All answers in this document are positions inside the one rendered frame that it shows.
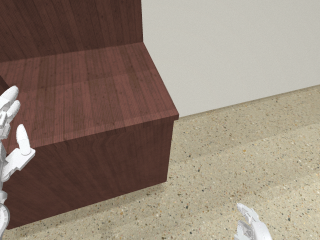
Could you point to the robot left forearm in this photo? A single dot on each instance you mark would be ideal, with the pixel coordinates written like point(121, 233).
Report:
point(4, 213)

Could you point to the counter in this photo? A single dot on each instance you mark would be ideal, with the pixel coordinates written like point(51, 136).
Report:
point(93, 104)

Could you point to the robot right hand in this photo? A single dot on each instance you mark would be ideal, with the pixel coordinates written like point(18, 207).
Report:
point(258, 229)

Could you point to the robot left hand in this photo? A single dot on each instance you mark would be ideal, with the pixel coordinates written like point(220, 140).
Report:
point(9, 107)

